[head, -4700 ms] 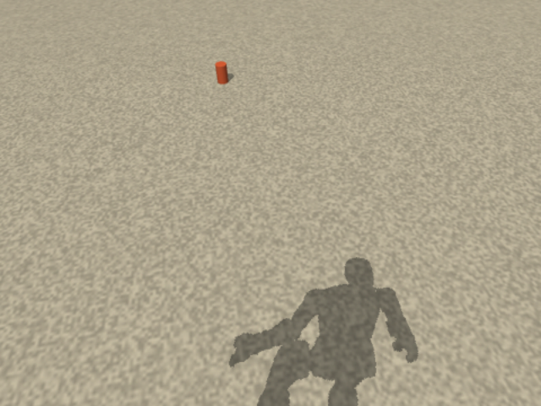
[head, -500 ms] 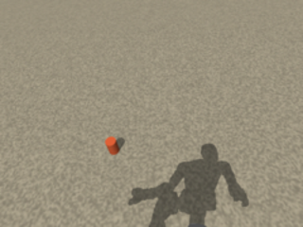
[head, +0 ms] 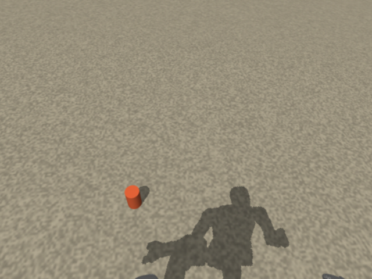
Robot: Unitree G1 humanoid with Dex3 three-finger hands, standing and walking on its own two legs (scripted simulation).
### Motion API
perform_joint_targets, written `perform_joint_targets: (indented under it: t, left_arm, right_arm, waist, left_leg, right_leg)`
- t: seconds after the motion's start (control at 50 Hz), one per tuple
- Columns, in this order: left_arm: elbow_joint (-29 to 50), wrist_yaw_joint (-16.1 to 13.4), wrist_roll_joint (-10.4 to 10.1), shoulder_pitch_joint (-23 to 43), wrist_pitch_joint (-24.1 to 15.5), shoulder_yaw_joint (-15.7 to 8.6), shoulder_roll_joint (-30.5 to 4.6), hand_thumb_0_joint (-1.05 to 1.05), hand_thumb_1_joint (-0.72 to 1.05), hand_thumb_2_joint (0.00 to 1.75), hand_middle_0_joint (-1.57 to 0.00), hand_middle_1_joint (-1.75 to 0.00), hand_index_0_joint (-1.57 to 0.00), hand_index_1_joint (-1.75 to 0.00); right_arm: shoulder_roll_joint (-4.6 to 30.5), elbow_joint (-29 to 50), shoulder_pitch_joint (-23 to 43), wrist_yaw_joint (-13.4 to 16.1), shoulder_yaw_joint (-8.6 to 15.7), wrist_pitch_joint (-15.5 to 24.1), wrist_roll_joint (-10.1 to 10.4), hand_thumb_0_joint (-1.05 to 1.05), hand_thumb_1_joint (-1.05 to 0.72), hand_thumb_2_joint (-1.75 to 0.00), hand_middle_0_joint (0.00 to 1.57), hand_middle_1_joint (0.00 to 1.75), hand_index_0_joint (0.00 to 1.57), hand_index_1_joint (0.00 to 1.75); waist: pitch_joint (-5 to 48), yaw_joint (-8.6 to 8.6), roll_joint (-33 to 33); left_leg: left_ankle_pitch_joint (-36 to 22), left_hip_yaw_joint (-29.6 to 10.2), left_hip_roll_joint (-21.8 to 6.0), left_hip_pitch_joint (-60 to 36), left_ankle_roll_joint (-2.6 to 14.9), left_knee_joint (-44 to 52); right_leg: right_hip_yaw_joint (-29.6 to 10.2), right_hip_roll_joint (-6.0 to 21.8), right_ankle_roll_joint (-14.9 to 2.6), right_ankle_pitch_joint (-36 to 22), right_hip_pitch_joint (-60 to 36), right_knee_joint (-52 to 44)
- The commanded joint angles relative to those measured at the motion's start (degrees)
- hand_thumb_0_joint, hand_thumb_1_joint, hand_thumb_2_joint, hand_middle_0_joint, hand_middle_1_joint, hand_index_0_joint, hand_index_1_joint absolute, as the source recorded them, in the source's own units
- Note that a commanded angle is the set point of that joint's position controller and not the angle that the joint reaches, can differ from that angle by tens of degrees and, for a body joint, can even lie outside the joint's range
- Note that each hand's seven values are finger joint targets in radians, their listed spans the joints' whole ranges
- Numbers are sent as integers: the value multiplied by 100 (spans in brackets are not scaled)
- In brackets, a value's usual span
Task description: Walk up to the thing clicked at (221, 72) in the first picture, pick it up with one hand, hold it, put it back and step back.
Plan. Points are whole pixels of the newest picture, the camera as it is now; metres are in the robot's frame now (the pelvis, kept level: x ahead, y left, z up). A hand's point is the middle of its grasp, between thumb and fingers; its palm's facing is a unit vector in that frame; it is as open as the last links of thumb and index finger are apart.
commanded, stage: walk up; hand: left
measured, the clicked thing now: (133, 197) +0.65 +0.27 -0.69
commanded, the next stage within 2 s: none
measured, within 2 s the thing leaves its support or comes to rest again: neither
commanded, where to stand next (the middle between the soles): +0.30 +0.01 m, yaw +0 degrees
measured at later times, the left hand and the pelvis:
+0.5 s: hand (80, 251) +0.21 +0.26 -0.11, palm faces -0.08 -0.89 -0.45, open 7.4 cm; pelvis +0.13 -0.02 +0.01, yaw -2 degrees
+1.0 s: hand (84, 235) +0.26 +0.28 -0.15, palm faces -0.08 -0.94 -0.33, open 7.4 cm; pelvis +0.20 +0.01 +0.01, yaw -2 degrees
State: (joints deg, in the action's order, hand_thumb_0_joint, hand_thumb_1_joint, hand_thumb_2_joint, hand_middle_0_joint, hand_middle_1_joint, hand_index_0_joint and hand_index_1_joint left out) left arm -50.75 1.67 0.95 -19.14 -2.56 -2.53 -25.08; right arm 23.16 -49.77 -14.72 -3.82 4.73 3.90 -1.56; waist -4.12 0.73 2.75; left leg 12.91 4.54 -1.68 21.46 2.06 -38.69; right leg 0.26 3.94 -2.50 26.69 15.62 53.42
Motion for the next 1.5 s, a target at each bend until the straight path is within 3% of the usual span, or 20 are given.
perform_joint_targets:
  t: [0.0,0.06,0.18,0.32,0.4,0.42,0.44,0.48,0.56,0.74,0.8,0.84,0.88,0.98,1.16,1.18,1.22,1.3,1.44,1.48]
  left_arm:
    - [371,-92,-71,30,-138,-324,-1371,0,90,90,-20,-30,-20,-30]
    - [78,9,-105,-435,-92,-344,-1193,0,90,90,-20,-30,-20,-30]
    - [274,131,10,187,-60,-336,-1026,0,90,90,-20,-30,-20,-30]
    - [280,149,-28,508,-167,-327,-952,0,90,90,-20,-30,-20,-30]
    - [-56,18,-5,-441,-303,-422,-1074,0,90,90,-20,-30,-20,-30]
    - [-104,-62,20,-816,-361,-510,-1312,0,90,90,-20,-30,-20,-30]
    - [12,-108,21,-811,-409,-610,-1767,0,90,90,-20,-30,-20,-30]
    - [173,-106,-97,-361,-350,-577,-1851,0,90,90,-20,-30,-20,-30]
    - [305,-146,-155,-147,-373,-437,-1397,0,90,90,-20,-30,-20,-30]
    - [477,-188,-46,198,-196,-266,-1161,0,90,90,-20,-30,-20,-30]
    - [501,-216,-122,551,-42,-195,-1075,0,90,90,-20,-30,-20,-30]
    - [486,-214,-219,166,57,-9,-476,0,90,90,-20,-30,-20,-30]
    - [255,-253,-98,-223,151,-181,-1081,0,90,90,-20,-30,-20,-30]
    - [-118,-119,-31,-272,186,-270,-1102,0,90,90,-20,-30,-20,-30]
    - [-473,-151,71,-486,77,-319,-725,0,90,90,-20,-30,-20,-30]
    - [-458,-176,105,-424,51,-359,-838,0,90,90,-20,-30,-20,-30]
    - [-159,-206,190,223,3,-467,-1590,0,90,90,-20,-30,-20,-30]
    - [-73,-207,74,833,-54,-288,-1095,0,90,90,-20,-30,-20,-30]
    - [-51,-131,-87,754,39,-218,-1058,0,90,90,-20,-30,-20,-30]
    - [62,-150,-163,725,46,-56,-578,0,90,90,-20,-30,-20,-30]
  right_arm:
    - [1717,371,-325,181,399,123,158,0,-90,-90,20,30,20,30]
    - [1436,390,-225,207,276,211,133,0,-90,-90,20,30,20,30]
    - [1576,425,-521,198,336,177,103,0,-90,-90,20,30,20,30]
    - [1599,493,-475,154,316,77,96,0,-90,-90,20,30,20,30]
    - [1291,588,-315,144,169,-11,100,0,-90,-90,20,30,20,30]
    - [931,591,-540,146,43,-9,108,0,-90,-90,20,30,20,30]
    - [626,683,-712,129,-79,-13,104,0,-90,-90,20,30,20,30]
    - [1395,480,-544,231,136,-100,58,0,-90,-90,20,30,20,30]
    - [1214,227,-636,164,110,-114,148,0,-90,-90,20,30,20,30]
    - [781,143,-5,214,48,-106,127,0,-90,-90,20,30,20,30]
    - [888,-141,-322,326,94,-27,114,0,-90,-90,20,30,20,30]
    - [1588,-143,-426,412,217,33,6,0,-90,-90,20,30,20,30]
    - [2151,-40,-466,345,419,2,147,0,-90,-90,20,30,20,30]
    - [1609,162,281,354,247,-28,66,0,-90,-90,20,30,20,30]
    - [1280,296,735,312,52,-279,75,0,-90,-90,20,30,20,30]
    - [1070,274,581,319,-21,-313,95,0,-90,-90,20,30,20,30]
    - [831,241,667,339,-84,-358,97,0,-90,-90,20,30,20,30]
    - [1019,-286,164,318,-26,-274,168,0,-90,-90,20,30,20,30]
    - [924,-499,-24,415,-99,-31,88,0,-90,-90,20,30,20,30]
    - [1404,-529,-147,480,48,41,27,0,-90,-90,20,30,20,30]
  waist:
    - [-475,-228,-948]
    - [-165,-56,-1145]
    - [-70,-294,-1048]
    - [-259,-298,-853]
    - [259,231,-197]
    - [594,401,761]
    - [591,290,1590]
    - [47,256,810]
    - [96,49,580]
    - [234,120,696]
    - [513,-186,95]
    - [795,-162,-1667]
    - [792,-218,-1564]
    - [316,5,-1531]
    - [288,217,-851]
    - [251,202,-360]
    - [-314,151,1053]
    - [-263,-128,542]
    - [650,-136,583]
    - [1055,-138,-606]
  left_leg:
    - [2536,-3159,-1832,-719,929,2892]
    - [1248,-1688,-1219,-688,578,2722]
    - [1339,-1515,-1442,-1196,1114,2833]
    - [1356,-1168,-1302,-812,982,2478]
    - [980,-688,-936,-154,685,925]
    - [770,-263,-500,235,488,-468]
    - [1675,10,179,1438,94,-1779]
    - [1599,-688,-140,1719,24,-2202]
    - [871,-891,-167,1228,-38,-1929]
    - [-441,-218,-70,-282,-328,22]
    - [-1178,-68,178,-1404,-195,999]
    - [-1553,-2130,-1385,-1896,310,1611]
    - [1774,-3638,-2180,-1747,1261,2354]
    - [1994,-1996,-1241,-681,814,2399]
    - [2254,-1309,-988,706,531,1543]
    - [2331,-1102,-772,897,334,1033]
    - [1741,-415,277,1178,-165,-999]
    - [987,-769,42,313,-134,-676]
    - [-121,-367,163,-1094,-111,1721]
    - [-1507,-1928,-962,-2182,275,1996]
  right_leg:
    - [-655,61,-74,-349,2159,1306]
    - [-414,118,69,-1005,1548,684]
    - [-150,212,298,-1125,1689,-548]
    - [164,21,182,-1296,903,-1773]
    - [183,-227,96,-1347,-1021,-2506]
    - [-704,292,-48,-575,-1683,-3164]
    - [-2976,1595,-546,142,-2115,-3783]
    - [-3589,2096,-1301,256,-1419,-4009]
    - [-1454,1212,-845,-2328,-1167,-3630]
    - [-88,893,-846,-4049,-64,-2801]
    - [44,637,-537,-2989,415,-1706]
    - [244,-211,9,-355,1210,-502]
    - [-107,-194,-65,800,1611,754]
    - [-125,34,65,-94,1163,126]
    - [272,-373,58,-849,-748,-2236]
    - [-151,-165,-33,-490,-852,-2722]
    - [-3187,1691,-798,2951,491,-4687]
    - [-1435,874,-589,432,354,-3981]
    - [-596,840,-442,-2750,-504,-2478]
    - [73,140,89,-2260,449,-1287]
